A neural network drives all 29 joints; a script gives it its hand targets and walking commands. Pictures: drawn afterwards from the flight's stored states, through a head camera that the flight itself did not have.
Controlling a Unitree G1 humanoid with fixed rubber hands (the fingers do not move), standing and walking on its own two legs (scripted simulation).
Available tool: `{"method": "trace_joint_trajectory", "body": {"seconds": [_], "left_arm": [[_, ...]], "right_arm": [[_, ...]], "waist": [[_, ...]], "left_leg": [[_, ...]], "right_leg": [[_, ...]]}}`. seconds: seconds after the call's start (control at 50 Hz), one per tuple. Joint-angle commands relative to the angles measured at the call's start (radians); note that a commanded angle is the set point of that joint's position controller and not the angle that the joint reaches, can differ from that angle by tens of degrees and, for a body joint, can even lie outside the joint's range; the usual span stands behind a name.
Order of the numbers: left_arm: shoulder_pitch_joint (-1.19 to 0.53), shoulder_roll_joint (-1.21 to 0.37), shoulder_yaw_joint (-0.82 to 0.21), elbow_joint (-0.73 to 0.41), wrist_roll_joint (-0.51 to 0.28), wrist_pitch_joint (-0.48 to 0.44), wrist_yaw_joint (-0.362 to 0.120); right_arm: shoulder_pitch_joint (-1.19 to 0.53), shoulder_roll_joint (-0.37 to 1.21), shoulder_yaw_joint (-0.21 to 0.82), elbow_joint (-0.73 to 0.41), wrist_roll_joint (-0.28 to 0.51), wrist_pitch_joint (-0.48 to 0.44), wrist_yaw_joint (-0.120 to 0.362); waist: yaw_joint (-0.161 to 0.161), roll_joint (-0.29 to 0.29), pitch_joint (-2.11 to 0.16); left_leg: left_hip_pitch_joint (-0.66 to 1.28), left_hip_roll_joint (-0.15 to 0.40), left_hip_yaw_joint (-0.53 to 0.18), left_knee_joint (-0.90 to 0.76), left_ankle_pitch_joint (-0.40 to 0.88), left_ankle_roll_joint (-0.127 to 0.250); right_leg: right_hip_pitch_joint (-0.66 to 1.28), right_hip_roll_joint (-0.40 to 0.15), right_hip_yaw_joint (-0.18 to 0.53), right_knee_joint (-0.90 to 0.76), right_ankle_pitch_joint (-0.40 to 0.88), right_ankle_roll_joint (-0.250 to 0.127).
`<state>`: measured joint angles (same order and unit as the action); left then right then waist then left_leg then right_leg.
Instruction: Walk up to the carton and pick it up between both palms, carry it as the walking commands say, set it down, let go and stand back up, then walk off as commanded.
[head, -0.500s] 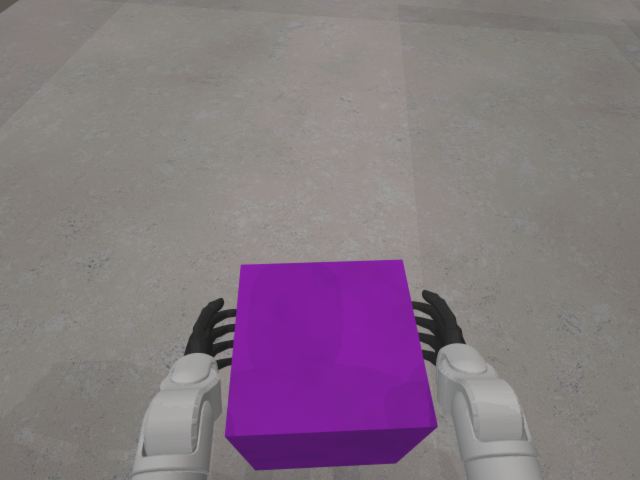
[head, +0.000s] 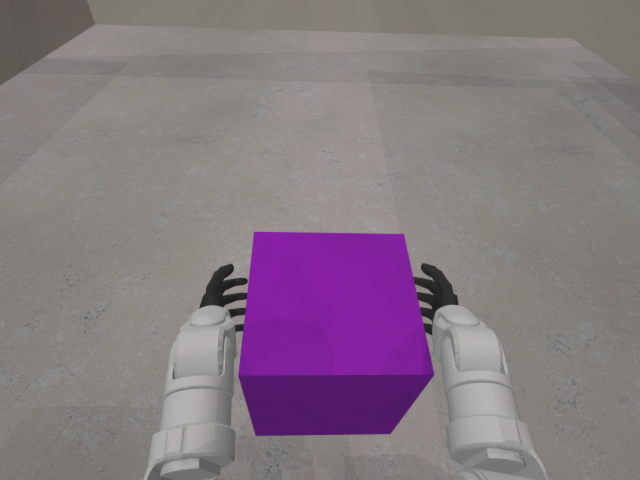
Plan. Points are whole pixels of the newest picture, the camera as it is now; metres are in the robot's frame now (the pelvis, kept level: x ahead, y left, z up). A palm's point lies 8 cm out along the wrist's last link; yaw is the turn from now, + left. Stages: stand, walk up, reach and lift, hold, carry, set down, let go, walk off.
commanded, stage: hold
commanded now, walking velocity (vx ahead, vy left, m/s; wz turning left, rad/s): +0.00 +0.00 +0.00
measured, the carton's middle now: (326, 339) +0.32 +0.01 -0.03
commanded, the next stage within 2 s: set down in 0.28 s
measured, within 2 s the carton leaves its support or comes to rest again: neither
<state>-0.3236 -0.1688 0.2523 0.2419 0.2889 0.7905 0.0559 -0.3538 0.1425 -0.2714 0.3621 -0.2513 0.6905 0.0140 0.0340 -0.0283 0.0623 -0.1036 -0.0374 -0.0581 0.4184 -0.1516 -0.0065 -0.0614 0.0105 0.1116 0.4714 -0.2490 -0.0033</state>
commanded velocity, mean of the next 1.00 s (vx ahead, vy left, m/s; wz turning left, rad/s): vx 0.00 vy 0.00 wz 0.00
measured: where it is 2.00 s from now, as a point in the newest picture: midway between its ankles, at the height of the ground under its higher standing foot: outside the picture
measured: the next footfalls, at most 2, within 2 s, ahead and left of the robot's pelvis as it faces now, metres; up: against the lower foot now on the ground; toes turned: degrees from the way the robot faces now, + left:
none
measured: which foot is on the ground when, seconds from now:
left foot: down 0.00-1.00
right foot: down 0.00-1.00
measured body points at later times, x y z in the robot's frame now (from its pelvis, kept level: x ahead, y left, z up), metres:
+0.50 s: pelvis +0.02 -0.03 +0.00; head -0.01 -0.03 +0.45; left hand +0.29 +0.17 +0.02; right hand +0.35 -0.13 +0.02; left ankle +0.06 +0.12 -0.74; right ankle +0.02 -0.14 -0.74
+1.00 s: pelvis +0.01 -0.01 -0.02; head +0.09 +0.00 +0.43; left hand +0.32 +0.18 -0.06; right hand +0.36 -0.12 -0.06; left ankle +0.06 +0.12 -0.74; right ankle +0.02 -0.14 -0.74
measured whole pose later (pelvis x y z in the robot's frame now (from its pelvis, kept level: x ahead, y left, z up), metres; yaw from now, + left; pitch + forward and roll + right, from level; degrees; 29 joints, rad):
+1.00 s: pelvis +0.01 -0.01 -0.02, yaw +0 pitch +11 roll +0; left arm -0.37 -0.18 0.40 0.43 0.34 0.43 0.01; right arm -0.41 0.18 -0.35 0.56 -0.32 0.35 -0.01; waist 0.09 -0.03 -0.02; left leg -0.59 -0.03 -0.09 0.60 -0.20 -0.02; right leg -0.54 0.05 0.11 0.63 -0.28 0.01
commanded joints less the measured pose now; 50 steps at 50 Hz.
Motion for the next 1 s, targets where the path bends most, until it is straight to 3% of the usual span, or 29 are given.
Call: {"method": "trace_joint_trajectory", "body": {"seconds": [0.0, 0.12, 0.26, 0.28, 0.3, 0.34, 0.4, 0.44, 0.64, 0.82, 0.98], "left_arm": [[-0.531, -1.029, -0.507, 0.045, -0.25, -0.041, -0.245], [-0.548, -1.015, -0.446, 0.074, -0.221, -0.058, -0.267], [-0.535, -0.957, -0.447, 0.022, -0.209, -0.087, -0.302], [-0.434, -0.921, -0.437, 0.06, -0.206, -0.088, -0.299], [-0.471, -0.908, -0.463, 0.031, -0.225, -0.094, -0.306], [-0.504, -0.893, -0.484, 0.017, -0.246, -0.104, -0.321], [-0.552, -0.868, -0.502, 0.01, -0.264, -0.123, -0.341], [-0.561, -0.856, -0.502, 0.015, -0.268, -0.144, -0.35], [-0.475, -0.849, -0.434, 0.096, -0.197, -0.245, -0.324], [-0.484, -0.911, -0.397, 0.177, -0.15, -0.347, -0.288], [-0.533, -0.916, -0.382, 0.217, -0.115, -0.429, -0.278]], "right_arm": [[-0.622, 0.831, 0.495, -0.029, 0.252, -0.051, 0.294], [-0.649, 0.908, 0.491, 0.033, 0.238, -0.066, 0.308], [-0.605, 0.954, 0.503, 0.018, 0.213, -0.085, 0.262], [-0.589, 1.04, 0.612, 0.042, 0.235, -0.072, 0.272], [-0.565, 1.034, 0.592, 0.032, 0.229, -0.075, 0.264], [-0.516, 1.01, 0.551, 0.038, 0.201, -0.085, 0.248], [-0.472, 0.994, 0.496, 0.06, 0.164, -0.104, 0.227], [-0.45, 0.994, 0.47, 0.072, 0.151, -0.12, 0.216], [-0.442, 0.973, 0.472, 0.135, 0.152, -0.215, 0.213], [-0.496, 0.896, 0.418, 0.199, 0.104, -0.328, 0.21], [-0.55, 0.89, 0.401, 0.233, 0.061, -0.392, 0.212]], "waist": [[-0.004, 0.08, -0.243], [0.038, 0.025, -0.265], [0.06, -0.03, -0.302], [0.193, 0.022, -0.317], [0.141, 0.009, -0.315], [0.079, 0.007, -0.297], [0.03, 0.013, -0.293], [0.014, 0.001, -0.307], [0.085, 0.019, -0.387], [0.065, 0.049, -0.498], [0.056, 0.025, -0.578]], "left_leg": [[0.263, 0.012, -0.087, -0.113, -0.159, -0.05], [0.277, -0.012, -0.038, -0.082, -0.055, -0.034], [0.261, -0.051, 0.019, -0.048, 0.069, -0.012], [0.221, -0.052, 0.033, -0.051, 0.149, 0.021], [0.211, -0.051, 0.028, -0.046, 0.155, 0.022], [0.219, -0.055, 0.025, -0.044, 0.156, 0.017], [0.201, -0.057, 0.03, -0.035, 0.138, 0.006], [0.172, -0.06, 0.034, -0.029, 0.145, 0.002], [0.048, -0.059, 0.025, 0.035, 0.256, -0.001], [-0.028, -0.057, 0.012, 0.12, 0.317, -0.023], [-0.156, -0.062, 0.01, 0.193, 0.219, -0.021]], "right_leg": [[-0.226, 0.074, -0.053, -0.108, -0.046, -0.049], [-0.247, 0.054, -0.016, -0.146, -0.043, -0.043], [-0.217, 0.036, 0.015, -0.168, 0.052, -0.011], [-0.154, 0.036, 0.0, -0.182, 0.056, -0.034], [-0.149, 0.039, 0.001, -0.179, 0.077, -0.032], [-0.174, 0.039, -0.001, -0.183, 0.096, -0.029], [-0.181, 0.036, -0.003, -0.179, 0.093, -0.027], [-0.162, 0.039, -0.006, -0.166, 0.12, -0.02], [-0.168, 0.075, -0.016, -0.062, 0.223, -0.009], [-0.338, 0.111, -0.036, 0.025, 0.199, -0.016], [-0.495, 0.123, -0.048, 0.112, 0.12, -0.014]]}}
